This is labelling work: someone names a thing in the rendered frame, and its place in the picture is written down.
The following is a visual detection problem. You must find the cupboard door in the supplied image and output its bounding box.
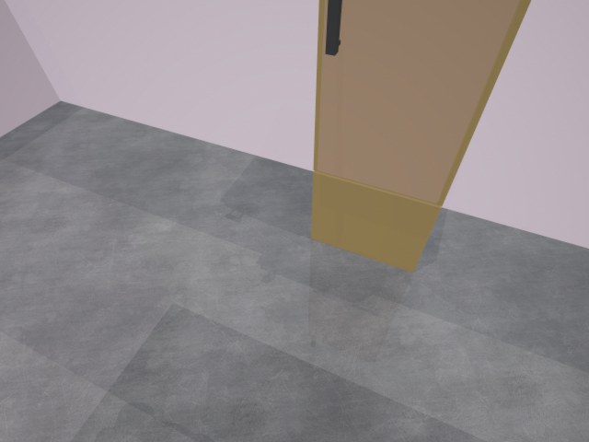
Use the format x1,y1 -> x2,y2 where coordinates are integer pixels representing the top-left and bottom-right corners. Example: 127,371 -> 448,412
318,0 -> 520,204

